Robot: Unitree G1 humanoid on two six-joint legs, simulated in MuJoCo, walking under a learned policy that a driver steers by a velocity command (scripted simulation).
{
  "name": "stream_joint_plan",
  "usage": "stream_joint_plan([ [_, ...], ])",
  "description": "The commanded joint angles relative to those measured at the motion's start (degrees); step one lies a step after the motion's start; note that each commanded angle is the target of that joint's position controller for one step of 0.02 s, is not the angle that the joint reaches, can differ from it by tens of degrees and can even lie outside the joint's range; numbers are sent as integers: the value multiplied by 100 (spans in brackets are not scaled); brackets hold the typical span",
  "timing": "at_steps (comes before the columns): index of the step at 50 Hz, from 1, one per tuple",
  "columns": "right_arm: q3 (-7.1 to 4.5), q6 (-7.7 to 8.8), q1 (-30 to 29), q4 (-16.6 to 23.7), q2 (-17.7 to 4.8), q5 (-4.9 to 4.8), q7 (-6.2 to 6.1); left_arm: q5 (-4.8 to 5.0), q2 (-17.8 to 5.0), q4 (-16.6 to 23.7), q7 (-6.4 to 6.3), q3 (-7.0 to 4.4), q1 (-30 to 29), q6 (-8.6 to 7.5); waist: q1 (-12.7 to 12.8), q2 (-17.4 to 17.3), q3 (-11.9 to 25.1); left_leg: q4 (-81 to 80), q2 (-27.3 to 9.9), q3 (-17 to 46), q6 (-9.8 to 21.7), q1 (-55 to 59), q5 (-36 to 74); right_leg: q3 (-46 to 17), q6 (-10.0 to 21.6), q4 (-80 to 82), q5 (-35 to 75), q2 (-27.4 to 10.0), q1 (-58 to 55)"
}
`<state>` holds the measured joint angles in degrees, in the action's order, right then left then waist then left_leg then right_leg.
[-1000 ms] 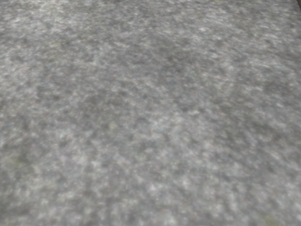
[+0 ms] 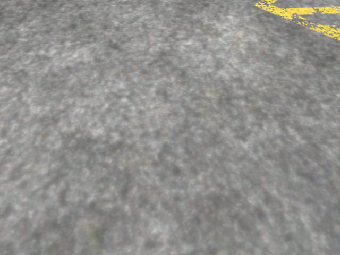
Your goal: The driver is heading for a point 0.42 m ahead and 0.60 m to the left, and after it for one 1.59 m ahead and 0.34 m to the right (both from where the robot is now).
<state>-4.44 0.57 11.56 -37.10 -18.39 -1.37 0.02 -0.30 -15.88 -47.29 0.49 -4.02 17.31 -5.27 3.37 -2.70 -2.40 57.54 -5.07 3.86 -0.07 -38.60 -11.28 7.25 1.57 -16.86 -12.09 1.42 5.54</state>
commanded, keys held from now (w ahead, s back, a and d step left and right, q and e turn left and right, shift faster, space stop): w+q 0.26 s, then w+e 0.74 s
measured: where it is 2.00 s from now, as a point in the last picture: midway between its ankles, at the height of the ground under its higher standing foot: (206, 117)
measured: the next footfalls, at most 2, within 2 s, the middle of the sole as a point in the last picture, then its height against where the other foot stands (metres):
left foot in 0.24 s outside the picture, level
right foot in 0.78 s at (190, 214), level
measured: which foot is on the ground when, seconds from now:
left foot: up 0.00-0.22, down 0.24-0.76, up 0.78-1.00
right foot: down 0.00-0.22, up 0.24-0.76, down 0.78-1.00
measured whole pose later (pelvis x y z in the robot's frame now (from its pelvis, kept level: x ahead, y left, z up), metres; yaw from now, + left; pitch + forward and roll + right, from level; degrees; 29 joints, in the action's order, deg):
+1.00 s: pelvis +0.59 +0.07 +0.00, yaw -6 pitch +2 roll +0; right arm -2.1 5.8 8.6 -39.3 -17.1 0.8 0.1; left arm 0.5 -16.7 -40.4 0.9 -3.4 17.1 -2.7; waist 1.9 -0.8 -2.2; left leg 57.9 -4.6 4.9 -2.5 -34.4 -17.8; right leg -3.7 6.0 -21.8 -9.5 7.0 13.9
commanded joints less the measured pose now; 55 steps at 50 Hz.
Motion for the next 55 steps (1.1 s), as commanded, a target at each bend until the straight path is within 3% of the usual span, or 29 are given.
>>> stream_joint_plan([
  [1, 11, 107, -240, 413, -119, 1, 99, 21, -906, 404, -32, -195, -481, -80, -92, 633, 9, -839, -143, -16, 3, -112, 932, -579, 818, 869, 1585, -1502, -140],
  [4, 64, 144, -839, 584, -22, -3, 215, 69, -1042, 277, -61, -220, -206, -4, 132, 572, -155, -1636, -41, -339, 84, 93, 1302, -166, 706, 856, 1662, -1531, -349],
  [7, 36, 131, -1121, 758, -105, -16, 307, 164, -1208, 171, -61, -270, -37, 102, 114, 610, -254, -2077, 85, -537, 276, 177, 888, 58, 598, 613, 2305, -1718, -849],
  [9, -71, 98, -892, 777, -315, 25, 323, 221, -1391, 173, -95, -324, -56, 179, -146, 789, 15, -2179, 433, -842, 508, 768, 269, 278, 485, -108, 4189, -1741, -1106],
  [10, -176, 74, -419, 683, -501, 35, 313, 244, -1465, 187, -118, -345, -84, 227, -455, 840, 319, -2248, 664, -981, 663, 1429, 50, 394, 418, -876, 5010, -1698, -1085],
  [11, -345, 49, 511, 430, -771, 17, 262, 260, -1402, 219, -145, -313, -159, 258, -981, 713, 790, -2599, 892, -1012, 884, 2766, 386, 563, 253, -2048, 5042, -1531, -593],
  [12, -529, -19, 1475, 187, -1205, -16, 142, 99, -1122, 310, -164, -193, -46, 235, -1358, 117, 1321, -2681, 326, 47, 1205, 4576, 343, 552, 7, -3808, 3183, -1305, 851],
  [13, -570, 48, 1167, 263, -1823, -71, 120, -99, -310, 693, -68, 88, 455, 86, -544, -1386, 1886, -3238, -1135, 3385, 2304, 6247, -811, -19, -296, -5757, -2097, -134, 3371],
  [14, -377, 143, 1315, 396, -1174, -15, 140, 125, -806, 644, 12, 24, -97, -111, -1024, -624, 2390, -3985, -1434, 4164, 2298, 6314, -1434, -1154, -199, -6240, -2127, -212, 3902],
  [15, -264, 225, 1137, 273, -851, 57, 159, 342, -1045, 731, 53, -42, -520, -192, -1058, -351, 1538, -4078, -1318, 3228, 1989, 5666, -829, -1097, -81, -6097, -1559, -477, 4196],
  [16, -205, 270, 771, 266, -716, 55, 158, 300, -946, 709, 23, -4, -572, -217, -802, 50, 1084, -4056, -1109, 2504, 1783, 4827, -151, -1061, -40, -5638, -1072, -753, 3954],
  [17, -131, 286, 390, 276, -509, 84, 146, 174, -933, 614, 0, -19, -561, -189, -597, 111, 767, -4114, -918, 1903, 1638, 4104, 558, -1042, -90, -5226, -785, -952, 3614],
  [18, -70, 319, 193, 300, -386, 169, 132, 156, -942, 537, 18, -38, -379, -113, -404, -63, 673, -4262, -796, 1548, 1585, 3590, 1009, -1094, -119, -5078, -570, -1082, 3197],
  [20, -65, 409, 112, 194, -399, 184, 122, 155, -782, 400, 37, -19, -130, 48, -251, -71, 574, -4574, -726, 1082, 1597, 3075, 1431, -1033, -231, -4852, -336, -1111, 2876],
  [24, -81, 528, 250, -115, -504, 232, 54, 132, -585, 491, 8, 29, -575, 183, -359, 53, 105, -4939, -572, 158, 1406, 2905, 1700, -1128, -407, -3896, 847, -1036, 3339],
  [29, -71, 549, 433, -368, -588, 208, -2, 161, -375, 700, 140, 106, -1309, 94, -710, 67, -169, -5120, -507, -609, 1039, 3172, 1488, -894, -266, -2233, 2276, -689, 3090],
  [33, -110, 403, 735, -635, -650, 141, -29, 145, -339, 985, 309, 140, -1729, 72, -859, 125, -292, -4701, -850, -766, 974, 4305, 2224, -752, -15, -1707, 1697, -551, 3615],
  [36, -167, 243, 607, -629, -844, 110, -126, 116, -514, 1122, 397, 62, -1493, 99, -582, -148, 79, -3756, -929, -961, 776, 4794, 4734, -302, 284, -1686, 672, -158, 3141],
  [38, -173, 145, 456, -578, -933, 109, -217, 117, -945, 925, 336, -168, -291, 146, 122, -236, 822, -2026, -737, -1211, 528, 4426, 5891, -124, 601, -1531, 556, 263, 1445],
  [39, -107, 179, 498, -489, -820, 157, -259, 128, -1342, 785, 239, -326, 616, 190, 550, 200, 1404, -414, -514, -1242, 317, 3185, 4471, -1074, 934, -1408, 851, -249, -328],
  [40, 159, 341, 1260, -273, 16, 324, -116, 175, -1856, 796, 201, -431, 717, 175, -55, 1730, 2051, 1788, 779, -891, -124, 467, -1177, -4281, 2147, -1131, 98, -1779, -2575],
  [41, 117, 569, 771, -296, -419, 182, 8, 183, -1350, 861, 179, -299, 894, 162, 374, 1216, 2655, 2479, 922, 286, -62, -293, -2133, -5511, 2302, -330, -521, -1997, -3120],
  [42, 49, 707, 197, -85, -673, -57, 88, 129, -1132, 868, 142, -232, 667, 154, 449, 946, 1795, 2370, 566, 392, 61, -764, -1666, -4631, 1962, -151, -420, -1850, -2601],
  [43, 97, 785, -69, 13, -597, -33, 77, 127, -1046, 942, 120, -212, 318, 144, 255, 380, 1219, 1861, 317, 312, 118, -697, -1238, -4011, 1775, -104, -5, -1622, -1739],
  [44, 71, 795, -185, 11, -591, 105, 38, 124, -909, 1020, 112, -169, -35, 148, 13, 106, 740, 1304, 158, 225, 74, -444, -1041, -3512, 1665, -21, 714, -1412, -890],
  [46, 27, 681, 39, 10, -592, 203, 18, 39, -782, 1179, 74, -116, -327, 152, -328, 335, 547, 838, 22, 214, -68, 193, -867, -3079, 1685, 218, 1538, -1174, 17],
  [48, 69, 563, 152, -14, -438, 233, -7, 80, -856, 1180, 22, -139, -370, 148, -440, 411, 429, 226, -14, 51, -275, 368, -777, -2699, 1679, 333, 1958, -1060, 571],
  [52, 212, 529, -647, 157, -138, 240, -1, 151, -1095, 1101, -107, -223, -191, 221, -168, 625, 278, -1628, 272, -159, -491, 943, 875, -2027, 1272, 291, 1550, -537, 1285],
  [55, 187, 582, -1113, 254, -229, 131, 58, 177, -1112, 987, -135, -237, 164, 301, 64, 754, 349, -2447, 523, -99, -491, 1300, 1554, -2310, 1069, 91, 938, -586, 1117],
])
Keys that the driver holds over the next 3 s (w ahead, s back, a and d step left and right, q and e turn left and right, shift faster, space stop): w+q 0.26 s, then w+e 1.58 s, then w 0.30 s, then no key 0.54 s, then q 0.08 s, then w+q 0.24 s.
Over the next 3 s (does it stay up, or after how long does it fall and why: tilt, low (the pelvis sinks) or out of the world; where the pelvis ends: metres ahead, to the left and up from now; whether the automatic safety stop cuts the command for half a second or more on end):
stays up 1.39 -0.26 -0.01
